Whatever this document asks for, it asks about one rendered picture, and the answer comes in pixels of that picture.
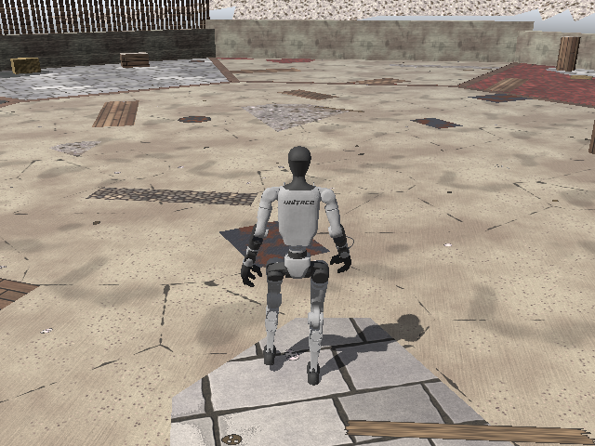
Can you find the left robot hand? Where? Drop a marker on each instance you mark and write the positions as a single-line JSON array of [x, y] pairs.
[[245, 273]]

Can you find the right robot hand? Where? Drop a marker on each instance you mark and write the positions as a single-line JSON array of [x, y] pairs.
[[338, 259]]

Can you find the robot right forearm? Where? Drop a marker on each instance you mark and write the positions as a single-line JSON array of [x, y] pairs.
[[341, 244]]

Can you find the left robot thigh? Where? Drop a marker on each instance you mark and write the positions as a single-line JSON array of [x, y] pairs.
[[275, 271]]

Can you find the robot head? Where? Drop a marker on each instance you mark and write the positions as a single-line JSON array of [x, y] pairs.
[[299, 159]]

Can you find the robot left forearm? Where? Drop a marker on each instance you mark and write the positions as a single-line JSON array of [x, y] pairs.
[[252, 249]]

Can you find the robot left upper arm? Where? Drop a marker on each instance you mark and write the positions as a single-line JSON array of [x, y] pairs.
[[268, 196]]

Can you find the robot right upper arm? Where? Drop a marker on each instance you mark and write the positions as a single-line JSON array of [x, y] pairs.
[[328, 196]]

